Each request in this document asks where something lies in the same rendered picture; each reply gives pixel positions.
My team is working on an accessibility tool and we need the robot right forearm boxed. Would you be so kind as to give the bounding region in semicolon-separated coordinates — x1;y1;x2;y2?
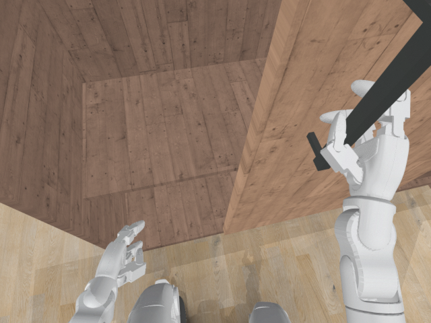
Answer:
334;196;406;323

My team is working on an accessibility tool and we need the left robot hand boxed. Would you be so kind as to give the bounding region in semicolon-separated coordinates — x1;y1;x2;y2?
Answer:
95;220;146;287

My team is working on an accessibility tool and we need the robot right thigh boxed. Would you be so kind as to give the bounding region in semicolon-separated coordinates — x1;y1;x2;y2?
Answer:
249;301;291;323

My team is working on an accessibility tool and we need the right robot hand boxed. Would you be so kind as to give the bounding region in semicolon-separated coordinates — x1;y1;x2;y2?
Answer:
319;79;411;201

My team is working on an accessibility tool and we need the robot left forearm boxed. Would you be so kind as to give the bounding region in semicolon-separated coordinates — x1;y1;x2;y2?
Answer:
68;277;118;323

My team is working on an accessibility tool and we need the handle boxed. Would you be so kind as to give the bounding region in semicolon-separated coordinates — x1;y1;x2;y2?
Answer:
306;0;431;171

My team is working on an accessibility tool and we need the robot thigh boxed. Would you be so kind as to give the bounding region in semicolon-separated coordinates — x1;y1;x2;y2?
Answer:
249;301;291;323
127;283;180;323

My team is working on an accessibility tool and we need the robot left thigh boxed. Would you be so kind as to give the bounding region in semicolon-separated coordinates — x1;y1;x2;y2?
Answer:
127;283;180;323

